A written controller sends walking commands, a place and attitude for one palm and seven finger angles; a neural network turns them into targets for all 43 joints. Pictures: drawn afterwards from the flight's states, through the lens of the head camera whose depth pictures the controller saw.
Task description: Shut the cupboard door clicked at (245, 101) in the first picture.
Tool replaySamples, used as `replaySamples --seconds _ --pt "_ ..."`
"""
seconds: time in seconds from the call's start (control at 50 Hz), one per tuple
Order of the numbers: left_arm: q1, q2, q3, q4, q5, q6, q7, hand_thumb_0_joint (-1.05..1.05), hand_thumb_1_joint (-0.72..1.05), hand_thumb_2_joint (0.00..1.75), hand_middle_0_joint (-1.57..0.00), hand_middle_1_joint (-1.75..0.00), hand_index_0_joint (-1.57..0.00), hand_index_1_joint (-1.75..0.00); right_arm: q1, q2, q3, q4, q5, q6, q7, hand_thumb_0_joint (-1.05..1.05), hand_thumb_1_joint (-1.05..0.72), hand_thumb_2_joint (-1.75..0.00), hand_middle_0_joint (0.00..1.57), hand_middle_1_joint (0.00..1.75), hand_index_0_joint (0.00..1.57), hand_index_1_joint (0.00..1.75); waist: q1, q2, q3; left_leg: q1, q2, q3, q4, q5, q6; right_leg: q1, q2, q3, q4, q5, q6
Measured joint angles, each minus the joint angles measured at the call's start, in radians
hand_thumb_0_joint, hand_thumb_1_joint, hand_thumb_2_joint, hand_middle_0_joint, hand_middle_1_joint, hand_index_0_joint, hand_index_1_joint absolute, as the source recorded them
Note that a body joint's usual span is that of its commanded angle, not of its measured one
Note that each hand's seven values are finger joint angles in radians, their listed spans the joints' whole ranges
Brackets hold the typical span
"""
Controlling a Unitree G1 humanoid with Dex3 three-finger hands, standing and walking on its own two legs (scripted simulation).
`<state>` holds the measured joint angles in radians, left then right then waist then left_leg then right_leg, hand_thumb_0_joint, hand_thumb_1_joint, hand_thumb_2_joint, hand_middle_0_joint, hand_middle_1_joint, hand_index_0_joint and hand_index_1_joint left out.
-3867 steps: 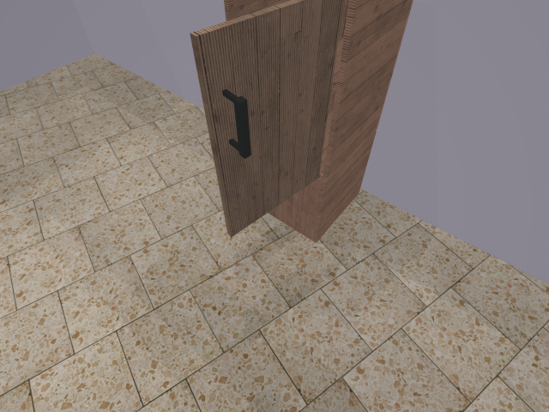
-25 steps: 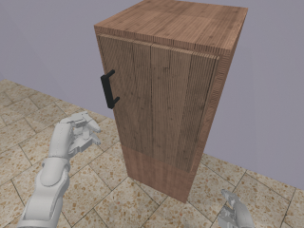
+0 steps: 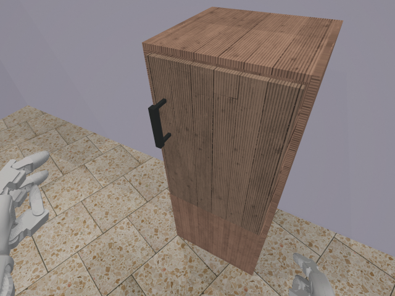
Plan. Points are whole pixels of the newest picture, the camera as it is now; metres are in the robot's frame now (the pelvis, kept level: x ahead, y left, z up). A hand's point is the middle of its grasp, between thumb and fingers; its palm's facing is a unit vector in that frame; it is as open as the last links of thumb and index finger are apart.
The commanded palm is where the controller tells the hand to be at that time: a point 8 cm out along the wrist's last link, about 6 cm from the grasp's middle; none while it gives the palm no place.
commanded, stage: draw the hand back to the body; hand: left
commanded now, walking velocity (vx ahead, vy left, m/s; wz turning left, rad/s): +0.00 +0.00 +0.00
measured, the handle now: (161, 123) +0.55 +0.18 +0.06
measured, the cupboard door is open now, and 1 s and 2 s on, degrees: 0 0 0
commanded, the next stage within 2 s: step back with the hand held close in 0.34 s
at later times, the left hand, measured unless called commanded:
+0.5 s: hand (62, 206) +0.20 +0.24 +0.16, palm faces +0.42 -0.81 -0.42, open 7.4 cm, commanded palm +0.15 +0.28 +0.17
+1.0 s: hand (36, 226) +0.17 +0.27 +0.15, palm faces +0.37 -0.81 -0.46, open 7.4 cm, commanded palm +0.11 +0.31 +0.17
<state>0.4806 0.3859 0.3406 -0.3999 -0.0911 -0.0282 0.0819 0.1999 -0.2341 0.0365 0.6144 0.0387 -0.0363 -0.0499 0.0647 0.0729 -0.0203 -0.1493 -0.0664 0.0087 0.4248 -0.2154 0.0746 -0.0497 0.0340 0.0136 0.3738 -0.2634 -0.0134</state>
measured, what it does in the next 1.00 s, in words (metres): stands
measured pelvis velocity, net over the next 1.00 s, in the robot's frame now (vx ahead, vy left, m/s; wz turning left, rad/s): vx -0.04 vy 0.01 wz -0.03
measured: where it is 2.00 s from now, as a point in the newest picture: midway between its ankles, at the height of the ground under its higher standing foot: outside the picture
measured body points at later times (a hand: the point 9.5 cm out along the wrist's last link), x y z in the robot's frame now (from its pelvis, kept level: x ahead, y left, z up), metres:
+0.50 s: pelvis +0.01 -0.02 +0.00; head -0.02 -0.05 +0.45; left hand +0.17 +0.28 +0.18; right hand +0.19 -0.24 -0.09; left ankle +0.01 +0.07 -0.74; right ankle -0.03 -0.11 -0.74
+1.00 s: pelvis -0.04 +0.01 -0.01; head -0.05 +0.02 +0.44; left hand +0.14 +0.31 +0.17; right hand +0.13 -0.24 -0.08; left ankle +0.01 +0.07 -0.74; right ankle -0.03 -0.11 -0.74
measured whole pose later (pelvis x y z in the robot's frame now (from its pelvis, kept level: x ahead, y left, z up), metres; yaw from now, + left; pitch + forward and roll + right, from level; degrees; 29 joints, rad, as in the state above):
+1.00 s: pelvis -0.04 +0.01 -0.01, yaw -2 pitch +1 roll -2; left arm 0.55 0.45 0.39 -0.44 -0.08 -0.12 0.12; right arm 0.19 -0.24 0.00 0.54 0.04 0.07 -0.08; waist 0.00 0.03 -0.06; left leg -0.35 -0.05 0.04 0.53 -0.20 0.09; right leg -0.27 0.04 0.04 0.50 -0.25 0.01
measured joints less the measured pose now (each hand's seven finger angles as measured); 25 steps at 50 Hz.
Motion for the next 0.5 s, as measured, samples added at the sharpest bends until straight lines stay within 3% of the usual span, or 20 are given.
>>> replaySamples --seconds 0.2,0.5 --pt "-0.040 -0.044 -0.021 0.032 0.007 0.003 0.016 0.01 0.90 0.90 -0.24 -0.33 -0.24 -0.33 -0.016 -0.006 -0.004 0.008 -0.004 -0.018 -0.008 0.01 -0.91 -0.90 0.20 0.30 0.20 0.30 0.008 -0.002 0.011 -0.008 -0.002 -0.014 0.003 0.003 -0.006 -0.010 -0.001 -0.015 0.015 -0.009 -0.007" --pt "-0.010 -0.007 0.006 0.011 -0.003 -0.010 0.001 0.01 0.89 0.89 -0.21 -0.30 -0.21 -0.30 -0.003 0.000 -0.009 0.004 -0.004 -0.007 -0.008 0.01 -0.91 -0.90 0.20 0.30 0.20 0.30 -0.010 0.002 -0.008 -0.014 0.023 -0.005 0.016 -0.016 -0.024 -0.013 0.024 -0.003 0.010 -0.012 -0.025"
